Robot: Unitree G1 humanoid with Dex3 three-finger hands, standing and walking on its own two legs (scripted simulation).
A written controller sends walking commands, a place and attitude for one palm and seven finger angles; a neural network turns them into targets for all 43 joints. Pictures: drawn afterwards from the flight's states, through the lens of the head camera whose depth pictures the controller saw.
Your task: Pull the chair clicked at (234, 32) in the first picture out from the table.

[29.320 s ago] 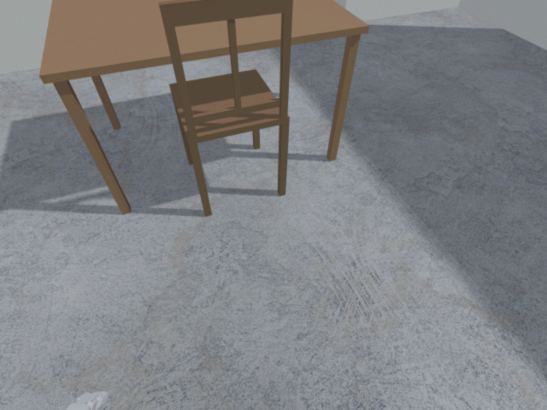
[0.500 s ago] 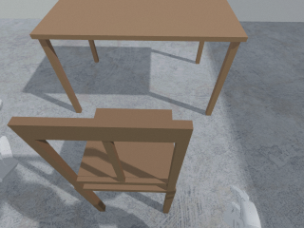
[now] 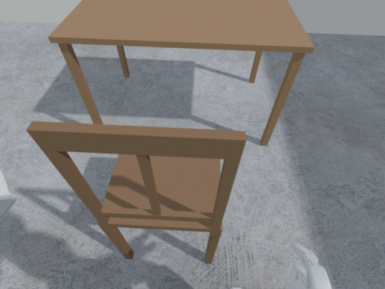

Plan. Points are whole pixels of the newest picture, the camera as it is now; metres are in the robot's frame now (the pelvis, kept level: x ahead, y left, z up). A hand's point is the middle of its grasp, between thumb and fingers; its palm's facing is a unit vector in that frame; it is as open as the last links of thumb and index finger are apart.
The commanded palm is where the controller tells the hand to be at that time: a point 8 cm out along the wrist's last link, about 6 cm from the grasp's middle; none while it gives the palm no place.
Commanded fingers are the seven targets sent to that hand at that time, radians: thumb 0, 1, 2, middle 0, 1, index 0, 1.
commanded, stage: step back with the hand held close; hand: left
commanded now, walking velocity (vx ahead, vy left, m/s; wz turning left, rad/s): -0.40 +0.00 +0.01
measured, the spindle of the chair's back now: (150, 188) +0.35 +0.13 -0.05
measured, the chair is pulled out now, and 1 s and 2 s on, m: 0.60 0.60 0.60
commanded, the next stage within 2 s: stop stepping back and stand still in 1.10 s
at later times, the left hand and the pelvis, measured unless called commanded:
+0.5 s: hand (18, 199) +0.20 +0.25 +0.18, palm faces +0.48 -0.73 -0.49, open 7.4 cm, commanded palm +0.13 +0.29 +0.19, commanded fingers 0.00 0.90 0.90 -0.20 -0.30 -0.20 -0.30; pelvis -0.01 -0.01 -0.01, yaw +1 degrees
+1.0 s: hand out of the picture +0.14 +0.24 +0.19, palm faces +0.41 -0.74 -0.53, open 7.4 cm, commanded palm +0.07 +0.29 +0.19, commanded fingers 0.00 0.90 0.90 -0.20 -0.30 -0.20 -0.30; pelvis -0.06 -0.02 +0.01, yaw +1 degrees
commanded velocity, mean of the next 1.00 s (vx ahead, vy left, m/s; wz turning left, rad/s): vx -0.40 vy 0.00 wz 0.00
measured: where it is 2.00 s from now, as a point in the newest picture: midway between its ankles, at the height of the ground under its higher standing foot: outside the picture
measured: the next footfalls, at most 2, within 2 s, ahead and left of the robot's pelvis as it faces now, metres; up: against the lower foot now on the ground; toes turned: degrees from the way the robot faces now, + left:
right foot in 0.68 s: +0.06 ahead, -0.14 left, +0.00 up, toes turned +0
left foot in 1.04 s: +0.00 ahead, +0.11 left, +0.00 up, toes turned +2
